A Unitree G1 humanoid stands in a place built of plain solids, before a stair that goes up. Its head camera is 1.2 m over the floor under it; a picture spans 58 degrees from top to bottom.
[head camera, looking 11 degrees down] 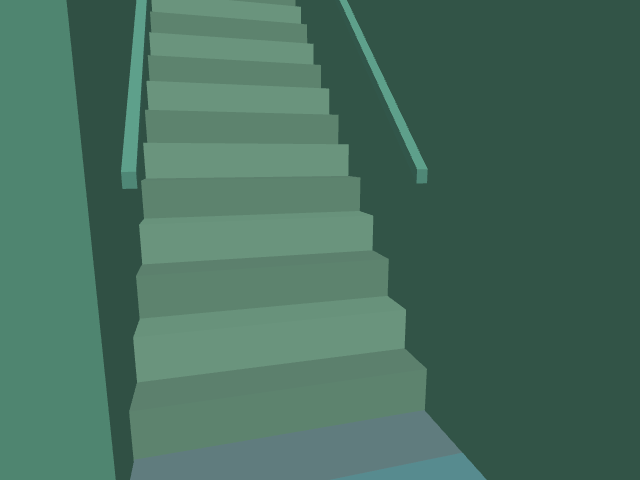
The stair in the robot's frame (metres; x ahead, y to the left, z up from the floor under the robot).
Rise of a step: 0.21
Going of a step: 0.23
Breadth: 1.30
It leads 16 degrees to the left of straight ahead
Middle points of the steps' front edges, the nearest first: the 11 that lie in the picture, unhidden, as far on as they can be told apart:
1.71 0.12 0.21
1.94 0.18 0.43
2.16 0.25 0.64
2.38 0.31 0.85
2.61 0.37 1.07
2.83 0.43 1.28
3.05 0.49 1.49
3.28 0.56 1.70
3.50 0.62 1.92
3.72 0.68 2.13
3.95 0.74 2.34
